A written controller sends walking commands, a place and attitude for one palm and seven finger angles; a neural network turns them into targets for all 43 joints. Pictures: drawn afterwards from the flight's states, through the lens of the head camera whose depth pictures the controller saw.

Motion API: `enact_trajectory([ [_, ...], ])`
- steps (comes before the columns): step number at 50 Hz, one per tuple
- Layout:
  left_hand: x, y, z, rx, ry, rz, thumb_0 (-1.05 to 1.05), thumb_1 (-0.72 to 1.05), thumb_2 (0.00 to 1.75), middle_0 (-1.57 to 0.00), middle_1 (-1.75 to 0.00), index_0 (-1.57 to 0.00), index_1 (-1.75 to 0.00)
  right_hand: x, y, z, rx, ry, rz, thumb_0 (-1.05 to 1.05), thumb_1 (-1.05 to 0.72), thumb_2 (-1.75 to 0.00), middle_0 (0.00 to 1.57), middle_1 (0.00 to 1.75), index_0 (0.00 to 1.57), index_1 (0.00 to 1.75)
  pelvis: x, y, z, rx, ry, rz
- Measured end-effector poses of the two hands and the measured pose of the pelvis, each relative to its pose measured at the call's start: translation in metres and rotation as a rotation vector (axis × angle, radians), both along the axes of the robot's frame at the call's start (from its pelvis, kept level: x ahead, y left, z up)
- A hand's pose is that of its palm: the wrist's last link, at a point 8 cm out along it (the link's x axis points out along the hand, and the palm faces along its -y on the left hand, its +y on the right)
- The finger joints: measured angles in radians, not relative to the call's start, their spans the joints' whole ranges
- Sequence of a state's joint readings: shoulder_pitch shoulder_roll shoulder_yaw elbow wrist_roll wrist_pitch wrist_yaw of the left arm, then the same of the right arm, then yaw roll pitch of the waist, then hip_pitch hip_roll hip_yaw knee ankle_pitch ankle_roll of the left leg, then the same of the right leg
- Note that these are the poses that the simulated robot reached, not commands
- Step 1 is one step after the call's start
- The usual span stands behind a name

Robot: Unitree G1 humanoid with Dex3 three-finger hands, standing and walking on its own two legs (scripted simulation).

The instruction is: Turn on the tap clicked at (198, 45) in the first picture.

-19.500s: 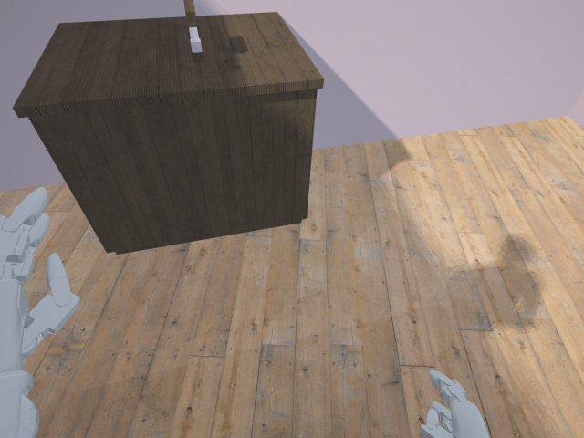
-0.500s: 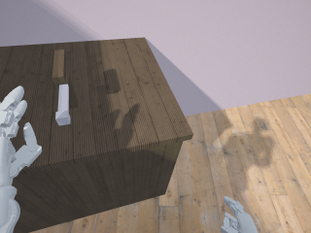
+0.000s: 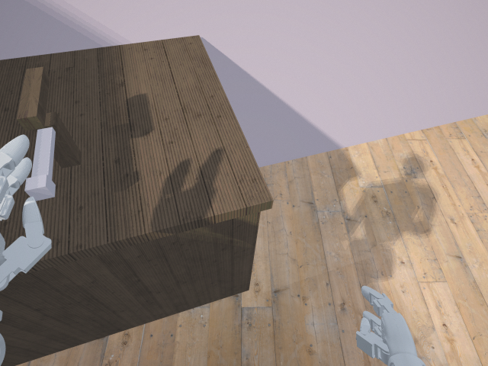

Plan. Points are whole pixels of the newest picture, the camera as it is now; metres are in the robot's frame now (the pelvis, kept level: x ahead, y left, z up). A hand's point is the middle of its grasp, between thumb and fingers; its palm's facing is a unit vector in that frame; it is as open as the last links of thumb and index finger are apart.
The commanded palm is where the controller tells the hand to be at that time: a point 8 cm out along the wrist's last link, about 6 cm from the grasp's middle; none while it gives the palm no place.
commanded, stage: come to a stop and stand still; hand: left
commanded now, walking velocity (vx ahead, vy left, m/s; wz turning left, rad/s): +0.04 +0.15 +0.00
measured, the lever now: (40, 187) +0.34 +0.34 +0.09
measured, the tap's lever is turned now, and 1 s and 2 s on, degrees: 0 0 0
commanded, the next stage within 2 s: look again from close up in 1.08 s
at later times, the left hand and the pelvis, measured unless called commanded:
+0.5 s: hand out of the picture +0.18 +0.29 +0.16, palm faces +0.42 -0.84 -0.35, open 7.4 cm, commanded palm +0.13 +0.32 +0.19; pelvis -0.03 +0.04 +0.01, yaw +1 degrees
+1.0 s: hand out of the picture +0.20 +0.33 +0.16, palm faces +0.37 -0.85 -0.37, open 7.4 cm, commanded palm +0.15 +0.37 +0.19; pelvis -0.01 +0.08 +0.01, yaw +1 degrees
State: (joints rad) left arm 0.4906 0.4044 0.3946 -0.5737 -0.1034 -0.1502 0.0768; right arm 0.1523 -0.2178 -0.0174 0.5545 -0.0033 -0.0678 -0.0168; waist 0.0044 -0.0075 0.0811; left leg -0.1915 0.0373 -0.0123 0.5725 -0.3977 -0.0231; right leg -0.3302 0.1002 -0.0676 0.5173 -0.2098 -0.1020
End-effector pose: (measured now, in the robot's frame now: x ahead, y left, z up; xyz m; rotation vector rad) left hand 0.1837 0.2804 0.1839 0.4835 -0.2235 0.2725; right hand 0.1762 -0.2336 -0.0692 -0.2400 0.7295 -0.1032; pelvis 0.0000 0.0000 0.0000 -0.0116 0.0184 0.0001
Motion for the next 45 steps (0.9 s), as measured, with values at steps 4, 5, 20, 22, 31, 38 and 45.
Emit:
enact_trajectory([
  [4, -0.010, -0.005, -0.001, -0.009, 0.007, 0.021, 0.01, 0.89, 0.90, -0.21, -0.30, -0.22, -0.30, -0.007, -0.006, -0.001, 0.006, -0.002, -0.015, 0.01, -0.91, -0.89, 0.20, 0.30, 0.20, 0.30, -0.006, -0.004, 0.001, 0.001, -0.007, 0.008],
  [5, -0.013, -0.005, -0.001, -0.013, 0.011, 0.029, 0.01, 0.89, 0.90, -0.21, -0.30, -0.22, -0.30, -0.010, -0.007, -0.001, 0.008, -0.001, -0.018, 0.01, -0.91, -0.89, 0.20, 0.30, 0.20, 0.30, -0.007, -0.004, 0.002, 0.000, -0.008, 0.012],
  [20, -0.054, 0.035, -0.006, -0.056, 0.020, 0.138, 0.01, 0.89, 0.90, -0.21, -0.30, -0.22, -0.30, -0.039, 0.030, 0.002, 0.011, 0.017, 0.021, 0.01, -0.91, -0.89, 0.20, 0.30, 0.20, 0.30, -0.025, 0.023, 0.012, 0.001, -0.036, 0.027],
  [22, -0.053, 0.041, -0.006, -0.065, 0.007, 0.138, 0.01, 0.89, 0.90, -0.21, -0.30, -0.21, -0.30, -0.039, 0.039, 0.005, 0.016, 0.003, 0.029, 0.01, -0.91, -0.89, 0.20, 0.30, 0.20, 0.30, -0.027, 0.029, 0.012, 0.001, -0.042, 0.024],
  [31, -0.041, 0.060, -0.008, -0.086, -0.024, 0.093, 0.01, 0.89, 0.90, -0.20, -0.30, -0.21, -0.30, -0.036, 0.071, 0.016, 0.028, -0.043, 0.050, 0.01, -0.91, -0.89, 0.20, 0.30, 0.20, 0.30, -0.027, 0.053, 0.013, 0.001, -0.053, 0.010],
  [38, -0.033, 0.075, -0.003, -0.062, -0.043, 0.073, 0.01, 0.89, 0.90, -0.21, -0.30, -0.21, -0.30, -0.032, 0.084, 0.015, 0.017, -0.024, 0.059, 0.01, -0.91, -0.89, 0.20, 0.30, 0.20, 0.30, -0.020, 0.067, 0.012, -0.005, -0.052, 0.011],
  [45, -0.027, 0.086, -0.005, -0.057, -0.035, 0.065, 0.01, 0.89, 0.90, -0.21, -0.30, -0.21, -0.30, -0.021, 0.093, 0.012, 0.008, -0.005, 0.060, 0.01, -0.91, -0.89, 0.20, 0.30, 0.20, 0.30, -0.014, 0.079, 0.011, -0.011, -0.046, 0.012],
])
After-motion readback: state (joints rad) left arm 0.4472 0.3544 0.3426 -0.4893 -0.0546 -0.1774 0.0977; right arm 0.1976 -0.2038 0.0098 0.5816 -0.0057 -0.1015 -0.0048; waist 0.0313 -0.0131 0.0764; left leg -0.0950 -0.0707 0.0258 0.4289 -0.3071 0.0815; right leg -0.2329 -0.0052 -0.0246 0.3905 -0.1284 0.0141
